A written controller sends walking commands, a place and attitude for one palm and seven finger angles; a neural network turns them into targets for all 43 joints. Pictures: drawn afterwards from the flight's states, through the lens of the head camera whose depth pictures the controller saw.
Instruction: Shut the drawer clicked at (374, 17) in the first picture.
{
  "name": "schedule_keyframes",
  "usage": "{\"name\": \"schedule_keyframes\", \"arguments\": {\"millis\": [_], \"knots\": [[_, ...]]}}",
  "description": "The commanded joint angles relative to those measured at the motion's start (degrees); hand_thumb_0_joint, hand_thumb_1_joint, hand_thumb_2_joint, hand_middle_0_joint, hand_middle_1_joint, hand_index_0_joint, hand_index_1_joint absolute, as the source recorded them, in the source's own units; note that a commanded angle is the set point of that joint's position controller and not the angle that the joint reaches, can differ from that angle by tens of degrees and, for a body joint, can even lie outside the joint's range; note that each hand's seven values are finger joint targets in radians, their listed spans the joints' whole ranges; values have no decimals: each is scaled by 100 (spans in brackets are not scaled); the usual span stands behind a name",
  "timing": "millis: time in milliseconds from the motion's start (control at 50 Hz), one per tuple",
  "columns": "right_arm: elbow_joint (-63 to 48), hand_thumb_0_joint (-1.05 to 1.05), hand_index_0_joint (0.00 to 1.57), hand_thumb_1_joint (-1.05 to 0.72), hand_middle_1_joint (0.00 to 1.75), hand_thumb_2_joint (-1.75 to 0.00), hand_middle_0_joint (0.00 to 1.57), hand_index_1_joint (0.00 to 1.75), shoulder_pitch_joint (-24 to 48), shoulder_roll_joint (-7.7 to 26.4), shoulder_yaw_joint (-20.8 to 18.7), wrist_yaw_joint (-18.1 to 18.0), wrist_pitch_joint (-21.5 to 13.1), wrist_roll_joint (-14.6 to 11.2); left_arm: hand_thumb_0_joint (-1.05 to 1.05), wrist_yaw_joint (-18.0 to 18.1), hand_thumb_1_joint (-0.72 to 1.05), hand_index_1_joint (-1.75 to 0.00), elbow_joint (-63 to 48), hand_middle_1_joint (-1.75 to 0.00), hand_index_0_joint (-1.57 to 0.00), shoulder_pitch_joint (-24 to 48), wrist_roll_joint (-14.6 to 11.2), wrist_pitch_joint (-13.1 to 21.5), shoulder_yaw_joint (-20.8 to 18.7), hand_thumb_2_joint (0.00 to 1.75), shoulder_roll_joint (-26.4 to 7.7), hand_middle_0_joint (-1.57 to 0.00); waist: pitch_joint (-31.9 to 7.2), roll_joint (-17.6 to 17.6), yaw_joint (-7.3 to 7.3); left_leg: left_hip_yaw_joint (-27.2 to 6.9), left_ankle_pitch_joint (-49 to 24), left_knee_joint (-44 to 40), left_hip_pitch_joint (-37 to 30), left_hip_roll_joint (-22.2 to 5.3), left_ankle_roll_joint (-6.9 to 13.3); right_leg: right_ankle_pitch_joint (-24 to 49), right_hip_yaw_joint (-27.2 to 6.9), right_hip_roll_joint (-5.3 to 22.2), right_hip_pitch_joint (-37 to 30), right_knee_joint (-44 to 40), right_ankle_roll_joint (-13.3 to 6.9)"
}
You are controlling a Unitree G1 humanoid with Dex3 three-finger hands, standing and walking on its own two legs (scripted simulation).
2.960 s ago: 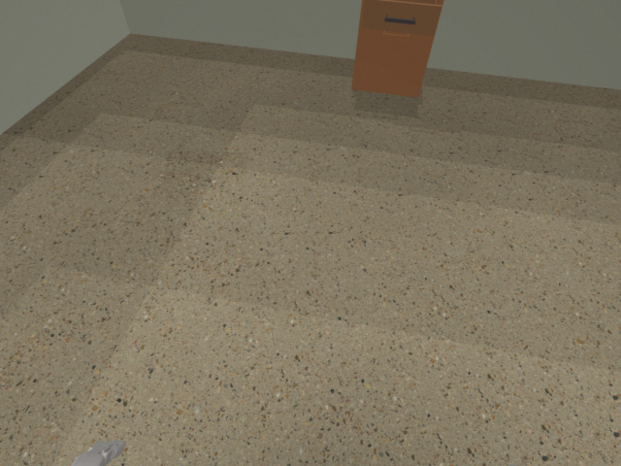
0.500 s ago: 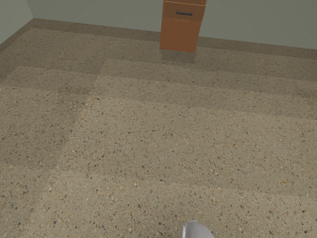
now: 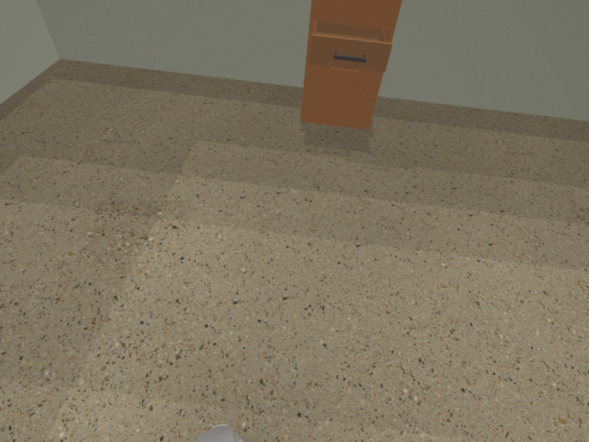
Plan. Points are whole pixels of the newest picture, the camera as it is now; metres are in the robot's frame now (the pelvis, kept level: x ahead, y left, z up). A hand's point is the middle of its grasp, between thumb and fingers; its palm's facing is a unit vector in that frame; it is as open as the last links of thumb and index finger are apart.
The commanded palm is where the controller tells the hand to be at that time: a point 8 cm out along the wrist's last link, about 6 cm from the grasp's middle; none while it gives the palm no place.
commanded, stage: get within about a metre, facing it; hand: left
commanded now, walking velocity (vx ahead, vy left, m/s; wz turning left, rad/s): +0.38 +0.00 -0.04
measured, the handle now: (349, 56) +1.82 -0.19 -0.24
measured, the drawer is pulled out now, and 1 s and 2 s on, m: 0.18 0.18 0.18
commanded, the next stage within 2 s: stand and wait in 1.66 s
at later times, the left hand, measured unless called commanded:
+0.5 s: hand (192, 345) +0.30 +0.20 -0.16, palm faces -0.09 -0.98 -0.18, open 7.3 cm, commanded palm none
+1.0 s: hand (213, 311) +0.39 +0.18 -0.18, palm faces +0.07 -0.99 -0.14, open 7.3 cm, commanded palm none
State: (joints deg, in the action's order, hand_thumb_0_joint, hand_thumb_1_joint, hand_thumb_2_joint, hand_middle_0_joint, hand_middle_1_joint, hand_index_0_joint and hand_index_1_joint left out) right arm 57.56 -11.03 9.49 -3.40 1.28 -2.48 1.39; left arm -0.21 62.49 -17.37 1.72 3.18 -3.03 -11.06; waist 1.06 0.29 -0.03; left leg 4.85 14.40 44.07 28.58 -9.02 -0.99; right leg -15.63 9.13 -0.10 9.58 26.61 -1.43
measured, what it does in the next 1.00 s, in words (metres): walks ahead: left foot, then right foot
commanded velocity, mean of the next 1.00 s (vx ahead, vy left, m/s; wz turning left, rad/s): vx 0.38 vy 0.00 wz -0.01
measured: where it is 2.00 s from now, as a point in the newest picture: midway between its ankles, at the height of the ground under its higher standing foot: (297, 292)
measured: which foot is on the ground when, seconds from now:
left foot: up 0.00-0.04, down 0.06-0.58, up 0.60-1.00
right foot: down 0.00-0.08, up 0.10-0.54, down 0.56-1.00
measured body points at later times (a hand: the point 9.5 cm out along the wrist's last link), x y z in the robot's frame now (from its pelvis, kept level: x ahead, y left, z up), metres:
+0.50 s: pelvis +0.21 +0.02 +0.01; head +0.24 +0.01 +0.45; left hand +0.31 +0.25 -0.14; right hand +0.10 -0.18 -0.15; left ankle +0.12 +0.13 -0.73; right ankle +0.31 -0.12 -0.71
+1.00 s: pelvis +0.44 +0.01 +0.00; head +0.45 +0.03 +0.45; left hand +0.38 +0.23 -0.17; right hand +0.55 -0.24 -0.13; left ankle +0.55 +0.12 -0.73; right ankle +0.33 -0.11 -0.73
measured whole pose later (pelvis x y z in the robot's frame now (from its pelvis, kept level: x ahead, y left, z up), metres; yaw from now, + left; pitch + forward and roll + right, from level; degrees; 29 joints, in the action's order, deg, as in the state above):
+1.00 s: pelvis +0.44 +0.01 +0.00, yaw -1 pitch -1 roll -2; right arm 56.9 -6.2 12.1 -3.7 2.1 -2.5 1.5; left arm -0.2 65.0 -21.8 1.6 3.6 -2.3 -9.3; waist 2.8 0.4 -2.4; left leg 8.0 11.5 35.2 25.0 -6.6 -0.2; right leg -21.9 11.4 2.9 0.3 24.5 1.8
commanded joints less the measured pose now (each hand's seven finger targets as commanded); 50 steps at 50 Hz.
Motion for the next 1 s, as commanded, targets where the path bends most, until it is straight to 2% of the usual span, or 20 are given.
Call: {"name": "schedule_keyframes", "arguments": {"millis": [0,20,40,60,80,120,180,340,460,500,520,540,560,580,620,680,780,920,960,980], "knots": [[-42,0,20,-90,30,-90,20,30,-580,312,-37,20,-86,-4,0,14,90,-30,-303,-30,-20,-96,-33,56,-174,90,-782,-20,396,91,211,433,-153,-1060,-1644,333,-51,-855,-1041,1294,1090,-960,-611],[80,0,20,-90,30,-90,20,30,-1002,501,-82,-18,-119,-2,0,3,90,-30,-307,-30,-20,-101,-31,35,-165,90,-672,-20,268,-281,403,323,80,-1405,-2325,320,-33,-678,-838,1052,1321,-237,-487],[234,0,20,-90,30,-90,20,30,-1599,993,-194,-85,-163,63,0,-28,90,-30,-396,-30,-20,-185,-63,25,-115,90,-366,-20,88,-1406,630,-1077,967,-2216,-3094,-550,311,-598,-383,505,2009,1360,-200],[342,0,20,-90,30,-90,20,30,-2230,1499,-297,-123,-148,98,0,-58,90,-30,-627,-30,-20,-30,-79,44,-66,90,-118,-20,1,-2335,776,-2789,1437,-3240,-3324,-1731,825,-1738,-16,-34,2835,3159,31],[391,0,20,-90,30,-90,20,30,-2081,1305,-230,-180,-116,82,0,-12,90,-30,-666,-30,-20,222,-11,27,-101,90,-355,-20,-24,-1868,761,-3059,1837,-3435,-3087,-1811,962,-1589,-641,214,3057,4082,-52],[143,0,20,-90,30,-90,20,30,-1290,849,-95,-209,-161,16,0,-92,90,-30,-555,-30,-20,309,-6,26,-135,90,-373,-20,314,-781,404,-2311,1598,-3475,-2402,-1514,894,-623,-851,643,3187,4478,-36],[157,0,20,-90,30,-90,20,30,-957,541,-43,-246,-271,5,0,-100,90,-30,-337,-30,-20,-118,33,-110,-113,90,-89,-20,198,-609,41,-975,268,-3473,-2078,-1016,730,38,-797,781,2652,4151,131],[487,0,20,-90,30,-90,20,30,-1494,539,-60,-253,-277,-23,0,-143,90,-30,-635,-30,-20,815,15,-202,-92,90,-9,-20,492,-523,175,-226,-869,-3603,-2565,-817,918,536,-455,885,2776,2279,331],[716,0,20,-90,30,-90,20,30,-1707,611,-70,-236,-195,49,0,-138,90,-30,-763,-30,-20,1308,-8,-93,-79,90,-28,-20,518,-709,255,-85,-1485,-3038,-2679,-902,848,344,-147,549,1902,948,98],[744,0,20,-90,30,-90,20,30,-1614,651,-62,-238,-166,20,0,-125,90,-30,-523,-30,-20,546,9,-22,-126,90,-161,-20,117,-509,-142,205,-2391,-2010,-2572,-623,656,485,166,185,658,352,-36],[734,0,20,-90,30,-90,20,30,-1542,615,-63,-207,-181,-30,0,-88,90,-30,-250,-30,-20,-322,30,38,-191,90,-445,-20,-344,-148,-536,393,-2486,-886,-1994,-395,483,682,-74,293,-684,157,-176],[610,0,20,-90,30,-90,20,30,-1587,334,-7,-155,-216,-99,0,-9,90,-30,6,-30,-20,-1238,63,109,-360,90,-1035,-20,-1030,957,-867,732,-1007,867,-548,78,232,537,-1609,1644,-2256,-75,-599],[364,0,20,-90,30,-90,20,30,-1413,192,55,-161,-228,-105,0,30,90,-30,140,-30,-20,-1757,-45,100,-420,90,-1528,-20,-1270,1605,-852,337,1848,2476,735,714,110,1261,-3500,2731,-2875,-721,-1112],[333,0,20,-90,30,-90,20,30,-1058,313,6,-167,-201,-109,0,49,90,-30,108,-30,-20,-1450,-84,98,-422,90,-1469,-20,-1166,1375,-851,-327,1675,3192,925,435,179,896,-3544,2785,-2316,-933,-1152],[288,0,20,-90,30,-90,20,30,-659,231,-56,-153,-138,-59,0,89,90,-30,-166,-30,-20,-394,-82,83,-244,90,-751,-20,-52,359,-394,-495,621,3148,1008,-55,179,240,-2441,2388,-801,-1257,-873],[460,0,20,-90,30,-90,20,30,-1076,-1,-20,-101,51,16,0,104,90,-30,-226,-30,-20,-49,-22,171,-83,90,-303,-20,180,577,77,-258,126,2304,396,-119,2,763,-1153,1831,216,-1520,-589],[115,0,20,-90,30,-90,20,30,-449,14,-31,30,109,13,0,85,90,-30,-215,-30,-20,-93,-31,226,-90,90,-455,-20,409,605,104,0,-427,789,377,-109,-134,807,-647,1607,294,-1699,-644],[-301,0,20,-90,30,-90,20,30,432,339,-8,101,-32,-13,0,76,90,-30,-46,-30,-20,-416,-16,153,-132,90,-764,-20,569,471,-88,261,-252,-768,-443,157,62,990,-794,1779,-216,-1280,-577],[-77,0,20,-90,30,-90,20,30,-377,564,-69,36,-90,27,0,70,90,-30,-54,-30,-20,-301,-48,113,-147,90,-795,-20,239,99,358,493,-306,-1384,-1858,477,130,1662,-379,1432,111,-92,-386],[152,0,20,-90,30,-90,20,30,-1230,1008,-175,-40,-134,78,0,39,90,-30,-107,-30,-20,-392,-77,106,-125,90,-597,-20,-355,-743,685,-213,-152,-1786,-3119,-7,345,1560,-35,1015,671,1379,-136]]}}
